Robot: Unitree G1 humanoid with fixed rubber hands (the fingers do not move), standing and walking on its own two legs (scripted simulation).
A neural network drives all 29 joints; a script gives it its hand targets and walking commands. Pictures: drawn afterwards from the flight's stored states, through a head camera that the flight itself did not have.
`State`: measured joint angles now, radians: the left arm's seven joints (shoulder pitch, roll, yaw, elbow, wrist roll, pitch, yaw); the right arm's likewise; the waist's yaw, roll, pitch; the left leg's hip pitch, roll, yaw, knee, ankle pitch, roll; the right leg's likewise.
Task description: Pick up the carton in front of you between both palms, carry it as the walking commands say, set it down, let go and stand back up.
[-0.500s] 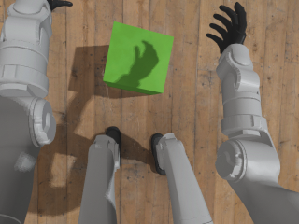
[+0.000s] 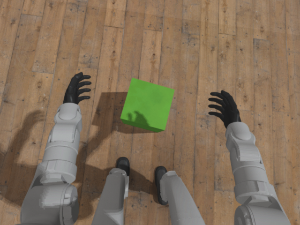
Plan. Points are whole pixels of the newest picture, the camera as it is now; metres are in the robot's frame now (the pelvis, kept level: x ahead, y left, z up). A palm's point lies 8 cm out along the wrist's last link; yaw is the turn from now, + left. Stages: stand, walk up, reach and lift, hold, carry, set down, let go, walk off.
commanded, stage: let go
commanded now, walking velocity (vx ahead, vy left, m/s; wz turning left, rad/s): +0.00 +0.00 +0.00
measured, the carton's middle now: (146, 108) +0.48 -0.03 -0.58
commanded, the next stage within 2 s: stand in 1.06 s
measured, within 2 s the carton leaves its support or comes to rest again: neither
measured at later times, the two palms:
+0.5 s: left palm (47, 155) +0.28 +0.20 -0.02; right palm (273, 174) +0.23 -0.25 +0.00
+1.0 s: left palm (32, 196) +0.21 +0.22 +0.00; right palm (278, 181) +0.22 -0.24 +0.02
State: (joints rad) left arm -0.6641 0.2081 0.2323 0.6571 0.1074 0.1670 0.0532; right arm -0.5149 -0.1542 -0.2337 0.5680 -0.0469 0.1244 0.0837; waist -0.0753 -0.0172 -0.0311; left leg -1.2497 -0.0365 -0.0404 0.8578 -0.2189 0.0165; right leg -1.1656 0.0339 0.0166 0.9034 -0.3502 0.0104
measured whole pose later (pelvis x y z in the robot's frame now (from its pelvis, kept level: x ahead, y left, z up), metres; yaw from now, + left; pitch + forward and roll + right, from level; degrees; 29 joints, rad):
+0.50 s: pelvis +0.07 -0.02 +0.07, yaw -1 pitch +10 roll +1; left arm 0.10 0.20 0.09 0.52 0.03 0.00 -0.01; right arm 0.19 -0.19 -0.03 0.45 0.03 0.00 0.07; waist -0.05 -0.05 -0.02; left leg -0.43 -0.02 -0.01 0.46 -0.21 0.00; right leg -0.35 0.04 0.06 0.48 -0.31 -0.01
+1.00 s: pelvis +0.05 -0.01 +0.07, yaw -1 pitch -6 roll +1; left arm 0.23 0.23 0.04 0.41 0.01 0.13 -0.05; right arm 0.17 -0.20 -0.02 0.37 -0.02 0.23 0.03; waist 0.01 -0.05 0.12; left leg -0.13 -0.03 -0.01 0.46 -0.23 0.01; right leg -0.05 0.02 0.07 0.49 -0.33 -0.02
